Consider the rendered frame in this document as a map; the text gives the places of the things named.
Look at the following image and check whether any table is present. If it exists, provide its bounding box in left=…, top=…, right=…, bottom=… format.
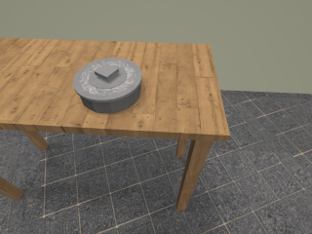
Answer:
left=0, top=37, right=230, bottom=213

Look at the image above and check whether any knob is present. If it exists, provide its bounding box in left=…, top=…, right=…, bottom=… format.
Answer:
left=94, top=63, right=119, bottom=81

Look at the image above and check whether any pot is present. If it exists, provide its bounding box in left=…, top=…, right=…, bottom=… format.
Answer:
left=80, top=84, right=141, bottom=114

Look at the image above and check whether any lid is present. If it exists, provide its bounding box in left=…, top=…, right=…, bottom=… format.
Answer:
left=72, top=58, right=142, bottom=102

